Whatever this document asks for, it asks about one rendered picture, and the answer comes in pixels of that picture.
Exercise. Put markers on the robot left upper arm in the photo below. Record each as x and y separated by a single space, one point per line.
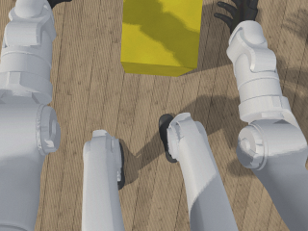
28 132

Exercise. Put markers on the robot right hand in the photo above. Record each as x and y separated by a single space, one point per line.
246 10

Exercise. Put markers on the robot left forearm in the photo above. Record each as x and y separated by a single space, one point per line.
26 54

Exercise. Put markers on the robot right forearm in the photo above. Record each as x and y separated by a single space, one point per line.
254 66

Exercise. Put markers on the robot right upper arm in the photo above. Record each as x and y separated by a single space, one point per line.
277 154

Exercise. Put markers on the robot left hand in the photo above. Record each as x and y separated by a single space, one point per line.
53 3

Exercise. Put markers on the carton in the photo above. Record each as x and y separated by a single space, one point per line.
160 37

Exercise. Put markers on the left robot shin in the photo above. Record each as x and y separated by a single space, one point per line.
97 133

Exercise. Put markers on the robot left foot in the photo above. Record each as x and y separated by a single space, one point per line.
121 183

